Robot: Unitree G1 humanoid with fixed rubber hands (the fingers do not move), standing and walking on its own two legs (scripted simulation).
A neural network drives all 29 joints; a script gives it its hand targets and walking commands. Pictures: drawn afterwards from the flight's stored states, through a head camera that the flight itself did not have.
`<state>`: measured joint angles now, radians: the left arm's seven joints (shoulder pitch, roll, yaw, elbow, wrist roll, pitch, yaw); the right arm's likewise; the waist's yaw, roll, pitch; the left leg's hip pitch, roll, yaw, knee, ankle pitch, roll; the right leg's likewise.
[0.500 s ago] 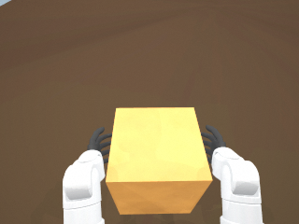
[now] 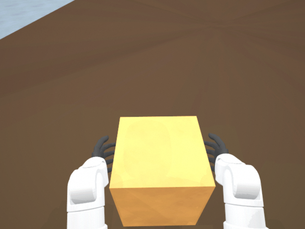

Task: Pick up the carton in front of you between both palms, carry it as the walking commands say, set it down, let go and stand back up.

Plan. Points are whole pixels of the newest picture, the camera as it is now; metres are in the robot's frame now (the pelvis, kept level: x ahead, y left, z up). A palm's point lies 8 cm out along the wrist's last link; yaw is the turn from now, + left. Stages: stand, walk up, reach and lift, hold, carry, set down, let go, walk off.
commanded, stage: carry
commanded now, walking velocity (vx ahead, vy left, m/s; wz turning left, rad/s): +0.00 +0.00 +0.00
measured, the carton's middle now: (158, 172) +0.29 +0.00 +0.00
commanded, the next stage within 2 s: hold in 0.88 s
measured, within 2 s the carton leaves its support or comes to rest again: neither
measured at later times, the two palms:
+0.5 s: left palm (101, 178) +0.25 +0.15 +0.05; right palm (219, 174) +0.25 -0.15 +0.05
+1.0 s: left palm (100, 184) +0.23 +0.15 +0.05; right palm (222, 179) +0.23 -0.15 +0.05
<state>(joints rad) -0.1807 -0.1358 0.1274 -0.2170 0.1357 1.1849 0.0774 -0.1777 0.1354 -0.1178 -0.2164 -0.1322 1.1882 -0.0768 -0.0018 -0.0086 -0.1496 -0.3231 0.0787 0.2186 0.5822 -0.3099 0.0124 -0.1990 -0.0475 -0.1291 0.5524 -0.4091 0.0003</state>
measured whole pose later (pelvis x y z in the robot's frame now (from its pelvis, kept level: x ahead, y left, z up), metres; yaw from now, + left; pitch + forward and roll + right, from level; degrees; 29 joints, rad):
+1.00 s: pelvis -0.06 +0.00 +0.01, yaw +0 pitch -4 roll +0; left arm -0.24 -0.15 0.19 0.18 0.27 0.74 0.02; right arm -0.25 0.15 -0.19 0.21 -0.25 0.72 -0.01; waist 0.00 -0.02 0.02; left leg -0.18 0.03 0.09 0.39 -0.14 0.02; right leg -0.07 -0.01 -0.06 0.41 -0.27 -0.02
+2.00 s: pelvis -0.10 +0.01 -0.14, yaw -7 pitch +39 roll -1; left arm -0.83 -0.08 0.46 0.55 0.29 0.29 0.00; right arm -0.81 0.13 -0.50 0.53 -0.24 0.27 -0.03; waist 0.00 -0.02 -0.11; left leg -1.57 -0.01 -0.02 1.26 -0.37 0.01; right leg -1.49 0.06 0.01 1.31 -0.50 0.00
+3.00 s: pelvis -0.14 +0.02 -0.37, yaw -10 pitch +42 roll -4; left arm -1.50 0.30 0.27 0.87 0.07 0.30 0.06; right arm -1.43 -0.15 -0.33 0.79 0.01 0.27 -0.17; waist 0.03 -0.03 0.33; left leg -2.30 -0.01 -0.02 2.08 -0.50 0.03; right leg -2.18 0.08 -0.03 2.13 -0.68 0.03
